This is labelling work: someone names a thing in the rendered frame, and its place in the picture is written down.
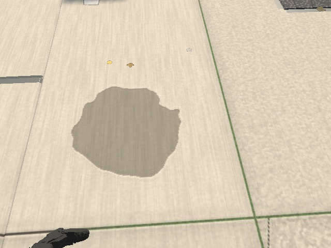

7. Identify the left robot hand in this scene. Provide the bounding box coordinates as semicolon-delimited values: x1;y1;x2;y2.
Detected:
29;228;89;248

